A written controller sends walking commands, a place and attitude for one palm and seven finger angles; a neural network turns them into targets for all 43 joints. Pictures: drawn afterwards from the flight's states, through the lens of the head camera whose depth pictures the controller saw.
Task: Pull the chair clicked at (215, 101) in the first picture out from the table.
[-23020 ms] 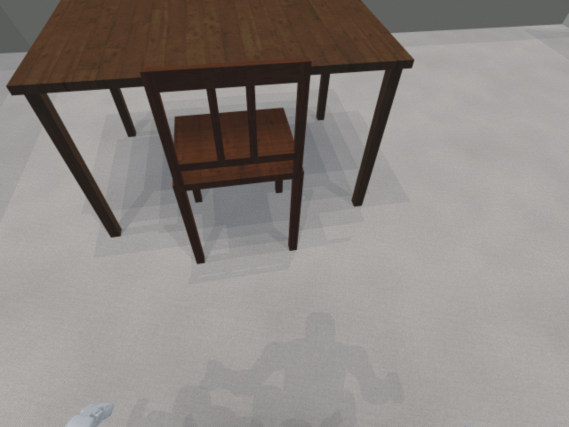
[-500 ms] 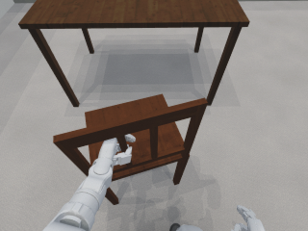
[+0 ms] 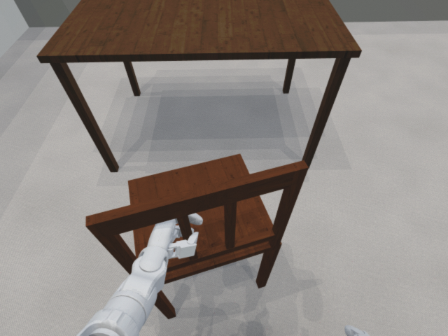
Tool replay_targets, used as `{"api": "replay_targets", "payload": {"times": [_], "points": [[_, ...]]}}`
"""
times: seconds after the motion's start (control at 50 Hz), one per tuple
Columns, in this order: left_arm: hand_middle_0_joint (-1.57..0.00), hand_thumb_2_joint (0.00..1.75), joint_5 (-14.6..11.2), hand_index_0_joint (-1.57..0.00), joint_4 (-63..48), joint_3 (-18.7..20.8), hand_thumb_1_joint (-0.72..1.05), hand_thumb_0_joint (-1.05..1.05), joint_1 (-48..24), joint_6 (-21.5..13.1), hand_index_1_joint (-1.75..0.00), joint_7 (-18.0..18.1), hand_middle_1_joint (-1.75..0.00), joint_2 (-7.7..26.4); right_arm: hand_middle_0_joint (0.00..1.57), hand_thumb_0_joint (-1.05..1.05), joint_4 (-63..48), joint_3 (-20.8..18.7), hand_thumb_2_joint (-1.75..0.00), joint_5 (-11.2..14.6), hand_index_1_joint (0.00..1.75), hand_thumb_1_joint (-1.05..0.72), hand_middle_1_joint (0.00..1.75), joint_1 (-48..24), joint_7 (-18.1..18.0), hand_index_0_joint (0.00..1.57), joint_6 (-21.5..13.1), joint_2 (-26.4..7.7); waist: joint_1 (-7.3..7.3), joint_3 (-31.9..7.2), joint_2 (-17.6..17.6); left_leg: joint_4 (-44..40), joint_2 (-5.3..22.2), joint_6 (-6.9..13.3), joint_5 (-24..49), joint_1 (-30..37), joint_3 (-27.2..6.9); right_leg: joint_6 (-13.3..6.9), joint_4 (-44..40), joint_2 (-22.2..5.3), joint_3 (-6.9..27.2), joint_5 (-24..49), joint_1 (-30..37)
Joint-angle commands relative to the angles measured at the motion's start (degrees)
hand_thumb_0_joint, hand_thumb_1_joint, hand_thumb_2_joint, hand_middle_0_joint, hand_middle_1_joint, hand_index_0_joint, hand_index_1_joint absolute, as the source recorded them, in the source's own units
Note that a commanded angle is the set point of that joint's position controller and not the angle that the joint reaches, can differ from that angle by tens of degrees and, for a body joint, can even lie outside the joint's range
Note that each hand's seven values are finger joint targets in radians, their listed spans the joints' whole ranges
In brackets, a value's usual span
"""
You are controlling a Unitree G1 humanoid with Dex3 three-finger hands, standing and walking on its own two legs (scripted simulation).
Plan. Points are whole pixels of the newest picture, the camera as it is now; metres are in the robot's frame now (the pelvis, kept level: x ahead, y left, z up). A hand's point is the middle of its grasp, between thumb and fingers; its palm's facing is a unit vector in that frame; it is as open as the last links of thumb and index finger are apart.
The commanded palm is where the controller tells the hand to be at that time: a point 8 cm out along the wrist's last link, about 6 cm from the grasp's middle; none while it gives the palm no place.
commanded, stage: open the thumb and straighten the fingers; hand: left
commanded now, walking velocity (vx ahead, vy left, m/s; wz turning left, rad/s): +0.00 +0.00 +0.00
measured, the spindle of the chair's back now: (188, 237) +0.34 +0.09 -0.11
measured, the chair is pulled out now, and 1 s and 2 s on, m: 0.51 0.51 0.51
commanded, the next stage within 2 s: draw the fingers out of the gap in 0.76 s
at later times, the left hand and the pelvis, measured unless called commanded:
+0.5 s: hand (179, 237) +0.31 +0.10 -0.06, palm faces -0.17 -0.97 -0.15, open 13.9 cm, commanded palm +0.30 +0.15 -0.04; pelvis -0.01 +0.00 -0.02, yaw +1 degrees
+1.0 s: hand (167, 242) +0.31 +0.13 -0.07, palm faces -0.13 -0.98 -0.15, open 17.4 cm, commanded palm +0.28 +0.18 -0.04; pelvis +0.00 -0.01 -0.03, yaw +2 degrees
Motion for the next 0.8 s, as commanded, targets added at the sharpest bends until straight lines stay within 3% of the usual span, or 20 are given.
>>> {"api": "replay_targets", "payload": {"times": [0.0,0.02,0.04,0.06,0.08,0.14,0.22,0.24,0.28,0.32,0.38,0.48,0.5,0.52,0.54,0.56,0.58,0.6,0.68,0.78], "points": [[-0.50,0.90,-0.49,-0.50,-17.39,5.84,0.90,0.00,-15.62,-3.29,-1.45,0.82,-1.45,9.50,0.20,0.00,-7.40,-2.31,-0.90,-0.31,0.30,-0.90,0.30,-1.46,-0.49,0.20,-2.19,-7.29,1.61,-15.92,-2.41,-2.75,6.84,0.20,19.73,-1.67,-5.81,-2.46,-1.15,-5.67,6.70,17.01,12.37],[-0.50,0.84,-1.33,-0.50,-9.93,1.79,0.78,0.00,-10.64,-1.83,-1.45,-0.17,-1.45,4.35,0.20,0.00,-4.95,-2.75,-0.90,1.38,0.30,-0.90,0.30,2.10,1.65,0.20,-2.56,-9.09,-3.72,-16.30,-11.41,-0.96,2.81,0.96,16.96,-11.33,-2.65,-1.20,-0.20,-2.18,1.33,16.64,10.29],[-0.50,0.78,-1.16,-0.50,-14.07,4.19,0.66,0.00,-13.07,-3.07,-1.45,-0.36,-1.45,7.01,0.20,0.00,-5.79,-3.01,-0.90,1.31,0.30,-0.90,0.30,1.63,2.52,0.20,-3.34,-9.63,-2.32,-17.84,-13.81,0.98,2.24,1.49,16.20,-14.89,-2.22,-1.54,1.36,-2.08,2.04,18.04,11.42],[-0.50,0.73,-0.65,-0.50,-15.02,3.45,0.54,0.00,-11.80,-3.15,-1.45,-0.52,-1.45,7.02,0.20,0.00,-6.02,-3.21,-0.90,1.20,0.30,-0.90,0.30,1.46,3.03,0.20,-3.51,-9.57,-2.51,-18.79,-11.54,1.42,2.15,1.41,15.54,-15.73,-1.99,-1.75,2.34,-2.53,2.35,18.31,12.00],[-0.50,0.67,-0.49,-0.50,-19.12,5.04,0.42,0.00,-14.43,-4.07,-1.45,-0.25,-1.45,9.45,0.20,0.00,-6.46,-3.25,-0.90,1.14,0.30,-0.90,0.30,1.34,3.62,0.20,-4.14,-9.63,-2.63,-19.96,-7.43,1.32,1.36,1.38,14.05,-15.52,-2.13,-1.51,2.38,-2.53,2.85,17.20,11.19],[-0.50,0.49,0.62,-0.50,-22.15,2.37,0.05,0.00,-13.22,-3.83,-1.45,-0.58,-1.45,7.28,0.20,0.00,-7.13,-3.09,-0.90,0.63,0.30,-0.90,0.30,1.24,5.26,0.20,-5.72,-8.94,-2.13,-21.13,3.95,2.10,0.89,0.42,15.81,-13.21,-2.34,-1.98,3.55,-1.92,1.74,14.29,5.98],[-0.47,0.26,0.68,-0.47,-19.98,0.39,-0.43,0.00,-12.71,0.53,-1.38,-1.44,-1.38,5.05,0.20,0.00,-8.03,-3.29,-0.90,0.88,0.30,-0.90,0.30,1.88,6.58,0.20,-5.66,-9.61,-2.56,-20.55,2.37,3.59,0.88,0.30,13.05,-15.21,-2.84,-1.74,4.68,-1.06,0.50,10.29,1.91],[-0.45,0.20,0.69,-0.45,-19.77,9.28,-0.55,0.00,-14.85,1.35,-1.30,-1.06,-1.30,15.08,0.20,0.00,-8.05,-3.41,-0.90,0.85,0.30,-0.90,0.30,2.40,6.19,0.20,-5.18,-10.66,-1.62,-21.50,0.02,3.56,0.65,0.65,10.02,-17.84,-2.91,-1.51,5.14,-0.99,1.14,9.23,3.99],[-0.40,0.20,-0.39,-0.40,-19.00,9.15,-0.55,0.00,-12.56,3.08,-1.16,-1.84,-1.16,13.85,0.20,0.00,-9.44,-3.06,-0.90,0.96,0.30,-0.90,0.30,1.91,5.79,0.20,-4.77,-10.52,-1.51,-21.76,-3.77,3.35,0.19,1.02,6.96,-21.20,-2.61,-1.08,5.51,-0.87,1.21,7.66,6.09],[-0.35,0.20,-1.62,-0.35,-19.49,6.35,-0.55,0.00,-14.54,3.88,-1.01,-3.11,-1.01,9.72,0.20,0.00,-10.13,-3.03,-0.90,1.17,0.30,-0.90,0.30,1.57,5.58,0.20,-5.34,-10.52,-2.35,-20.79,-4.96,3.98,0.20,1.01,5.20,-22.17,-2.54,-0.86,5.81,-0.63,0.99,5.39,3.68],[-0.27,0.20,-2.81,-0.27,-21.62,2.62,-0.55,0.00,-15.04,3.83,-0.80,-4.98,-0.80,5.48,0.20,0.00,-10.78,-3.43,-0.90,1.25,0.30,-0.90,0.30,2.00,5.36,0.20,-6.57,-10.52,-2.70,-22.37,-3.20,5.22,0.33,0.85,6.92,-20.49,-2.84,-1.06,6.92,-0.30,0.47,5.28,1.16],[-0.15,0.20,-2.37,-0.15,-24.69,3.35,-0.55,0.00,-13.77,3.56,-0.43,-5.11,-0.43,6.73,0.20,0.00,-10.84,-3.76,-0.90,0.84,0.30,-0.90,0.30,3.69,5.07,0.20,-7.69,-10.60,-2.39,-24.83,-2.76,6.78,0.45,0.55,10.58,-19.69,-3.69,-1.08,8.99,-0.12,0.19,7.58,0.38],[-0.13,0.20,-2.10,-0.13,-23.95,4.74,-0.55,0.00,-12.48,3.89,-0.36,-4.63,-0.36,8.01,0.20,0.00,-10.72,-3.74,-0.90,0.74,0.30,-0.90,0.30,3.96,5.09,0.20,-7.61,-10.79,-2.07,-24.32,-4.43,7.01,0.52,0.51,10.48,-20.80,-3.82,-1.03,9.36,-0.11,0.15,7.73,0.44],[-0.10,0.20,-1.06,-0.10,-22.30,13.84,-0.55,0.00,-15.25,3.93,-0.29,-3.65,-0.29,19.20,0.20,0.00,-9.86,-3.61,-0.90,0.62,0.30,-0.90,0.30,4.74,4.55,0.20,-6.87,-11.86,-1.70,-23.37,-6.13,7.45,0.26,0.85,8.58,-23.84,-3.64,-0.75,9.66,-0.22,0.96,7.24,1.33],[-0.07,0.20,-0.46,-0.07,-22.76,11.95,-0.55,0.00,-14.17,4.00,-0.22,-3.63,-0.22,16.69,0.20,0.00,-10.64,-3.21,-0.90,0.38,0.30,-0.90,0.30,4.63,4.46,0.20,-6.72,-10.96,-1.64,-23.65,-6.49,7.00,-0.27,1.07,7.31,-25.06,-3.28,-0.52,9.81,-0.25,1.16,6.83,2.97],[-0.05,0.20,-0.08,-0.05,-22.15,13.88,-0.55,0.00,-12.92,4.15,-0.14,-3.19,-0.14,19.08,0.20,0.00,-10.76,-3.22,-0.90,0.41,0.30,-0.90,0.30,4.39,4.30,0.20,-6.59,-11.19,-0.98,-22.22,-5.94,7.08,-0.22,1.06,6.79,-26.12,-3.27,-0.67,9.80,-0.32,1.27,6.29,2.73],[-0.02,0.20,0.16,-0.02,-23.11,11.28,-0.55,0.00,-12.70,4.16,-0.07,-3.37,-0.07,15.62,0.20,0.00,-11.22,-2.93,-0.90,0.39,0.30,-0.90,0.30,4.08,4.47,0.20,-6.66,-10.56,-1.40,-22.10,-4.14,7.24,-0.40,1.02,7.31,-25.64,-2.93,-0.65,10.12,-0.43,1.22,6.94,2.28],[0.00,0.20,0.24,0.00,-23.28,10.96,-0.55,0.00,-11.54,4.32,0.00,-3.57,0.00,15.04,0.20,0.00,-11.51,-3.00,-0.90,0.41,0.30,-0.90,0.30,4.07,4.59,0.20,-6.69,-10.59,-1.07,-22.84,-4.25,7.62,-0.27,0.98,8.07,-25.47,-2.83,-0.76,10.46,-0.42,1.21,7.66,2.43],[0.00,0.20,-1.52,0.00,-27.17,6.38,-0.55,0.00,-8.83,5.41,0.00,-5.98,0.00,9.75,0.20,0.00,-12.54,-3.34,-0.90,0.68,0.30,-0.90,0.30,3.76,4.94,0.20,-7.49,-10.33,-1.53,-26.24,-0.58,9.00,-0.07,0.65,12.42,-22.43,-2.65,-1.02,10.69,-0.35,0.91,11.37,2.73],[0.00,0.20,-2.55,0.00,-27.95,6.95,-0.55,0.00,-8.22,7.14,0.00,-7.45,0.00,11.39,0.20,0.00,-12.55,-3.35,-0.90,1.02,0.30,-0.90,0.30,3.53,4.41,0.20,-7.87,-11.14,-2.70,-23.61,-4.48,9.81,-0.17,0.88,10.37,-24.42,-3.16,-0.70,10.60,-0.25,0.51,10.60,1.46]]}}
